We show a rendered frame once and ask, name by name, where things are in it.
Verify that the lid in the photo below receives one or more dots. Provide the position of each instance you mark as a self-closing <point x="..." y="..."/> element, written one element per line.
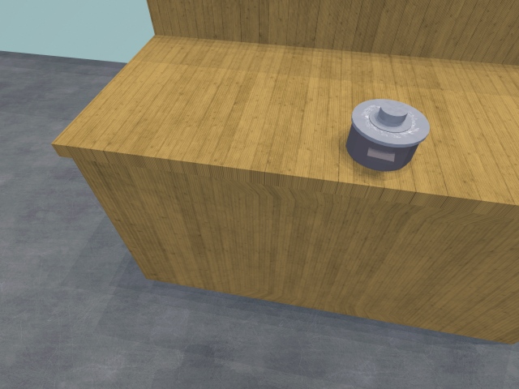
<point x="412" y="131"/>

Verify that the table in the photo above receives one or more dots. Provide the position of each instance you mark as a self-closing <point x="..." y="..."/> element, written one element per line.
<point x="218" y="153"/>

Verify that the knob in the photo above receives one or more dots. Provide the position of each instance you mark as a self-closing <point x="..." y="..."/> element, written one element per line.
<point x="393" y="112"/>

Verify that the pot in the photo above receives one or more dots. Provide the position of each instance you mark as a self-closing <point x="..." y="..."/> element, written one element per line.
<point x="376" y="156"/>

